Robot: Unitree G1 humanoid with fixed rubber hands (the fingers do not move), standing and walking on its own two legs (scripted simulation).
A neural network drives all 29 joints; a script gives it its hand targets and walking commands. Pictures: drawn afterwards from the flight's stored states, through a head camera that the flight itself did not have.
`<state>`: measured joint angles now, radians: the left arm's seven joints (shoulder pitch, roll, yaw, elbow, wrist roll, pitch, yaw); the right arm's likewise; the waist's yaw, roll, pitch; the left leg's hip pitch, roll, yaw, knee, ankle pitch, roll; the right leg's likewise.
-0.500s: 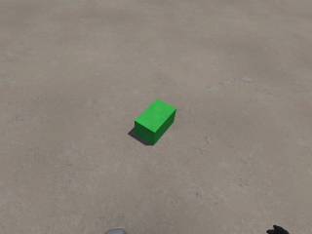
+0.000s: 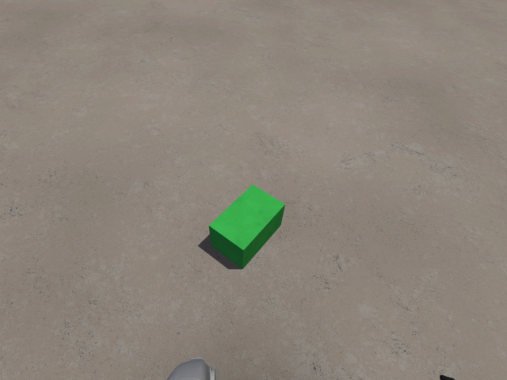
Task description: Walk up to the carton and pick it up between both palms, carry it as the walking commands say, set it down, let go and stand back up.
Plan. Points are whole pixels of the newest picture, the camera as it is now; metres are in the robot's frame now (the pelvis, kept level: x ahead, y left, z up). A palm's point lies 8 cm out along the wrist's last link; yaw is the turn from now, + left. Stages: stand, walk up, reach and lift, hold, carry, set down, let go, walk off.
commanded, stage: walk up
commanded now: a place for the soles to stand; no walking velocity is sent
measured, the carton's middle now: (247, 225) +0.83 +0.02 -0.67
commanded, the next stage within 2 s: none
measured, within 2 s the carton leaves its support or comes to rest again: neither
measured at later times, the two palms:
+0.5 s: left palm (86, 301) +0.25 +0.30 -0.08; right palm (462, 332) +0.24 -0.37 -0.10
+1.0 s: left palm (101, 270) +0.32 +0.30 -0.09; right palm (417, 264) +0.36 -0.33 -0.08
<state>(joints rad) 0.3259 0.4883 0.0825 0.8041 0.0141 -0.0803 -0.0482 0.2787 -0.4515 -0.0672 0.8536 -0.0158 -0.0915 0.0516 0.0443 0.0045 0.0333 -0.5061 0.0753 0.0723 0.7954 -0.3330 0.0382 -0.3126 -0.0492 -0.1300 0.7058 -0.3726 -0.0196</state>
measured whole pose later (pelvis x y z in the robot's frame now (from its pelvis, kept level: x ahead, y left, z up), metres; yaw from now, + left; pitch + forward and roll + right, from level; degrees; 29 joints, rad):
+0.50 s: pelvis +0.16 -0.04 -0.01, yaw +1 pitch -1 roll -1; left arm 0.25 0.47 0.07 0.80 0.01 -0.09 -0.01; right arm 0.29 -0.46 -0.06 0.84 -0.01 -0.05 0.02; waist 0.00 0.03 0.06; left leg -0.52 0.08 0.03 1.03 -0.49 0.04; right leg -0.41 -0.05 -0.11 0.77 -0.33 -0.01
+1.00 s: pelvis +0.22 -0.02 +0.01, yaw -1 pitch -1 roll -1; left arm 0.10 0.43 -0.01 1.03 0.00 -0.06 0.02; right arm 0.02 -0.39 -0.01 1.00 0.00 -0.01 0.01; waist 0.02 0.00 0.04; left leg -0.34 0.06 0.09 0.68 -0.32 0.01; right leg -0.28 -0.05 -0.05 0.65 -0.35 0.04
